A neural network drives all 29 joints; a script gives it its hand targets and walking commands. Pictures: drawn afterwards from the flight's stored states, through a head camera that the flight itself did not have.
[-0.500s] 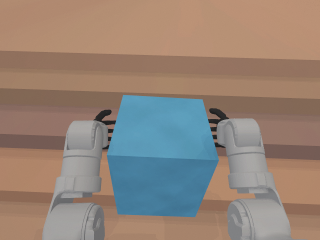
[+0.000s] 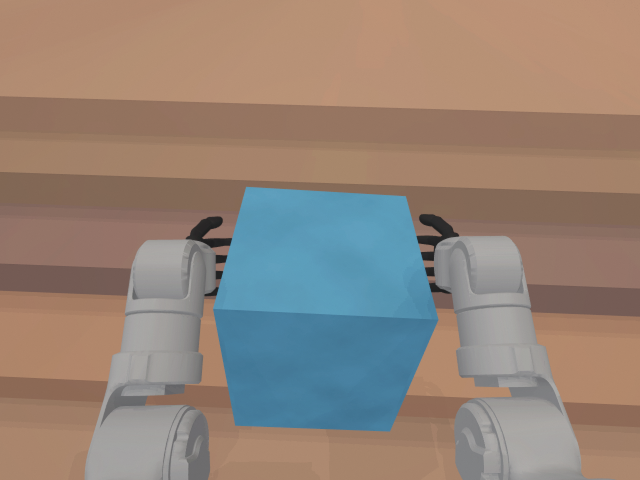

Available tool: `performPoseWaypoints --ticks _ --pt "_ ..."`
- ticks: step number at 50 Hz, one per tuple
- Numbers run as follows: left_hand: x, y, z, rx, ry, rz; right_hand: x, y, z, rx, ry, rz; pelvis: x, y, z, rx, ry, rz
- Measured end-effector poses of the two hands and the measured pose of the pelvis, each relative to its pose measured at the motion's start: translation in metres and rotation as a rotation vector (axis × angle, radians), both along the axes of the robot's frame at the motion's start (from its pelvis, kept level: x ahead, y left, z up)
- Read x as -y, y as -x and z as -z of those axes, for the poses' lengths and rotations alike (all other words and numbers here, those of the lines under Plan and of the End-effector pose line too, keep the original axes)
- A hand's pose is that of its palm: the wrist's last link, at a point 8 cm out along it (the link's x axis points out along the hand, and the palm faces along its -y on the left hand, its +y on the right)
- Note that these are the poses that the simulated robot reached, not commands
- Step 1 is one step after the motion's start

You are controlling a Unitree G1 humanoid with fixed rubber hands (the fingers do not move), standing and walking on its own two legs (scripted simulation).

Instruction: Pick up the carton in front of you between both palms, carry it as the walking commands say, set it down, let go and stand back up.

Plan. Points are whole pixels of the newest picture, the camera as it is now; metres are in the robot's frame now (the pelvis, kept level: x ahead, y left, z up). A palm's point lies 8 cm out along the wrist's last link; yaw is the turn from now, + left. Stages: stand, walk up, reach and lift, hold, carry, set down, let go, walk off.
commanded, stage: carry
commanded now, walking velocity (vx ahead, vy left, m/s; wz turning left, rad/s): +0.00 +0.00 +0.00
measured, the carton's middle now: (319, 312) +0.34 +0.00 +0.05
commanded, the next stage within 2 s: none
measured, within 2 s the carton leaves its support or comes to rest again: neither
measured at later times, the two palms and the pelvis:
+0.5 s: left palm (200, 264) +0.35 +0.15 +0.14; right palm (449, 260) +0.35 -0.15 +0.14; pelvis +0.00 +0.00 +0.00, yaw +0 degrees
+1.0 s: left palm (204, 260) +0.36 +0.14 +0.14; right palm (450, 258) +0.36 -0.16 +0.14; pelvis +0.01 -0.01 +0.00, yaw +0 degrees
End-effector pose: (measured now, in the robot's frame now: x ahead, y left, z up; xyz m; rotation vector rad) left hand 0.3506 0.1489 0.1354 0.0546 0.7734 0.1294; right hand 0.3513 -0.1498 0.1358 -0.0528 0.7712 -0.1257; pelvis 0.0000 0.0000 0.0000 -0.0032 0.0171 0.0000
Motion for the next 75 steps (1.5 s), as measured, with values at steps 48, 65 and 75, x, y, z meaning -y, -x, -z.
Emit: performPoseWaypoints --ticks 48,65,75 --pt "0.007 -0.008 0.0 0.0 -0.002 0.0 0.007 -0.008 0.001 0.0 -0.002 0.001 0.006 -0.007 -0.001 -0.003 -0.003 0.002" --pt "0.01 -0.011 0.0 0.0 -0.002 0.001 0.009 -0.01 0.001 0.0 -0.004 0.002 0.008 -0.008 -0.001 -0.003 -0.004 0.003" --pt "0.011 -0.012 -0.001 0.0 -0.001 0.001 0.011 -0.011 0.001 0.0 -0.005 0.004 0.009 -0.009 -0.001 -0.004 -0.004 0.004"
